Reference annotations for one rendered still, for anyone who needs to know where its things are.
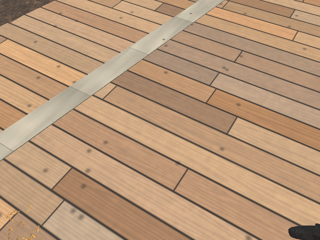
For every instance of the robot right hand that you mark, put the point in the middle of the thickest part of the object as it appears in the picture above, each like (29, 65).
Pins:
(305, 232)

